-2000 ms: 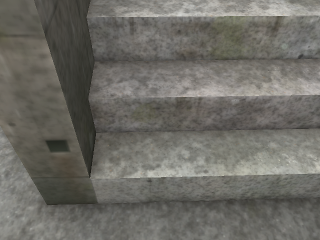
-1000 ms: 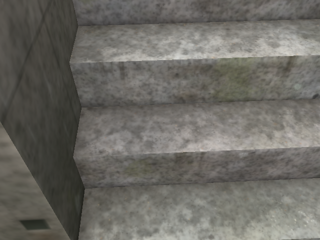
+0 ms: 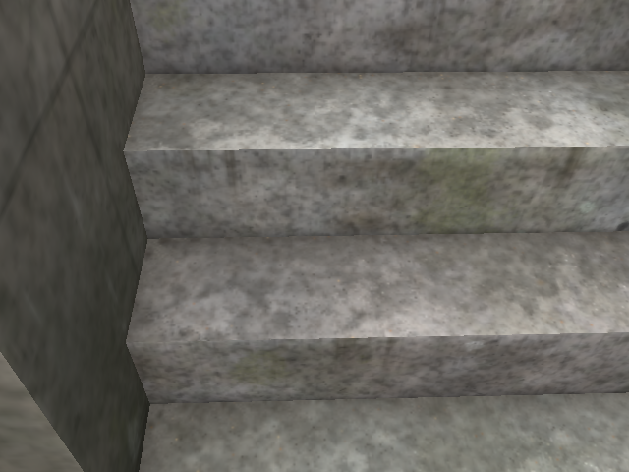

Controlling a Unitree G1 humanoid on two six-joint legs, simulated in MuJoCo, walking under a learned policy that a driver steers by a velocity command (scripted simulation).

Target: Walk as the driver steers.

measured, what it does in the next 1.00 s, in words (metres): walks ahead: right foot, then left foot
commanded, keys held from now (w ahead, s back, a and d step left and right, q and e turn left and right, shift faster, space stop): w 1.00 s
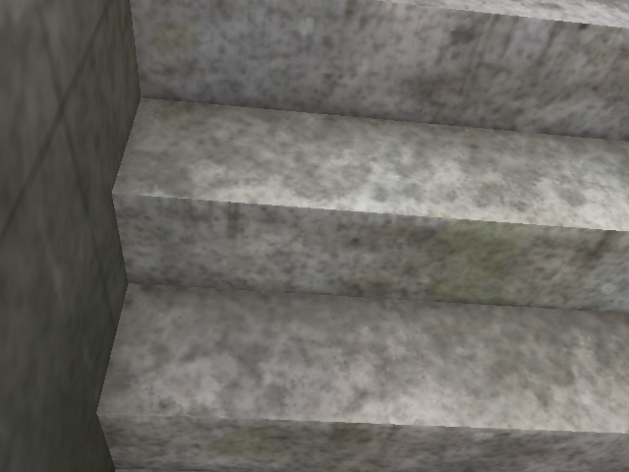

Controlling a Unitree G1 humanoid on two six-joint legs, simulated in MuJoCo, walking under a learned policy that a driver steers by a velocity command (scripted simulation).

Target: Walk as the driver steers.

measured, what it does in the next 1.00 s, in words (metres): steps on the spot: right foot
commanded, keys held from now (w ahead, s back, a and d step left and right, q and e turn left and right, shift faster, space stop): w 0.46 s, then no key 0.54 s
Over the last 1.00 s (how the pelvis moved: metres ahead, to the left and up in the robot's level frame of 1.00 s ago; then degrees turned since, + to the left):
0.15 0.03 0.00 1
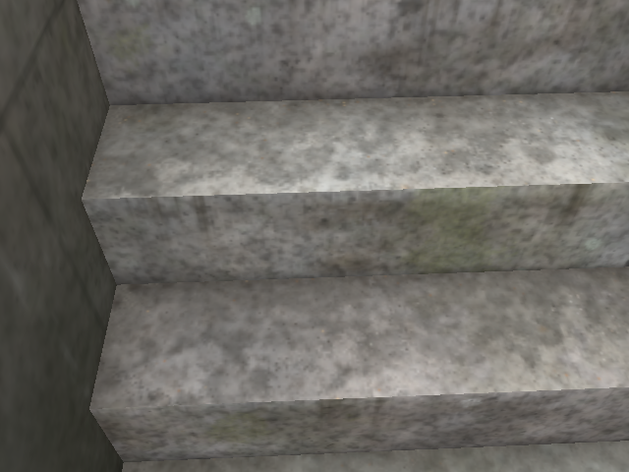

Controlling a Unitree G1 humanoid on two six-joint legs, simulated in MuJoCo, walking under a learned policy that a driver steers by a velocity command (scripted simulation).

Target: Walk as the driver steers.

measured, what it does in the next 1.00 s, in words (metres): stands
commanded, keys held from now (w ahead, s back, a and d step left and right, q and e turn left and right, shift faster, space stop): no key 0.50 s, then w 0.50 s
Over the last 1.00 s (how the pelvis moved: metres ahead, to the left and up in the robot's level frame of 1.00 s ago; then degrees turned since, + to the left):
-0.03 -0.06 0.00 -2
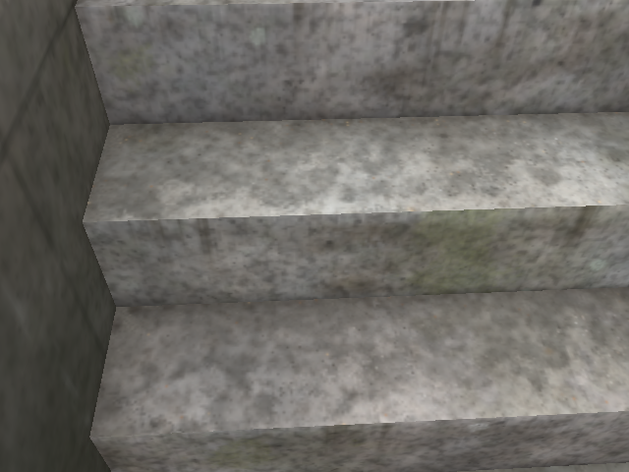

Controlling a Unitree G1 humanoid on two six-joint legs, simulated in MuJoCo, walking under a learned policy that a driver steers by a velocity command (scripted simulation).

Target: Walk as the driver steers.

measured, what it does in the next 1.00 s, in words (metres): stands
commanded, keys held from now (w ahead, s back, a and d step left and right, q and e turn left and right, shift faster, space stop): w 1.00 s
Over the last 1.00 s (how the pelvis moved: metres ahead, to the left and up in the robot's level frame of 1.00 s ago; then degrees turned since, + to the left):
0.03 0.02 0.00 -1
